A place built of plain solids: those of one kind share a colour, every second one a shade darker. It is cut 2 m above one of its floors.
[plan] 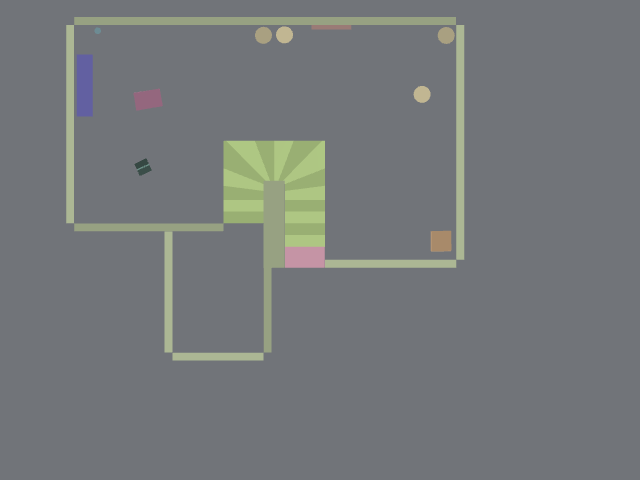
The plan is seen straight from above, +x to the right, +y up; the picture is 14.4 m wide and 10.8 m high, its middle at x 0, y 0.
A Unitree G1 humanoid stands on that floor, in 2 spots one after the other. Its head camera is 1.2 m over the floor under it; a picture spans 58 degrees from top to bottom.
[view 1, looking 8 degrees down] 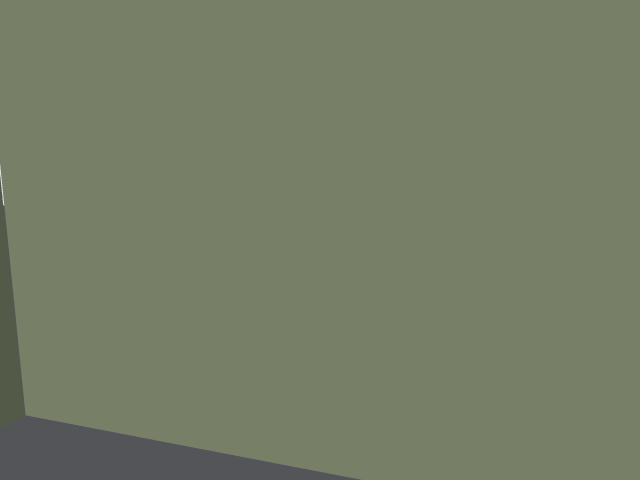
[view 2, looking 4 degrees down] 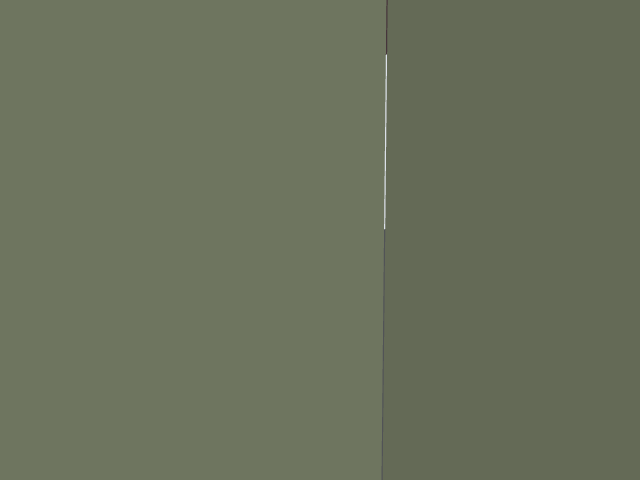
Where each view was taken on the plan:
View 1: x -1.74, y -0.51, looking -164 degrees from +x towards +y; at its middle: wall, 1.66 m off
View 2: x -2.34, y -1.52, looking -35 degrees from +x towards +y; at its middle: wall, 1.31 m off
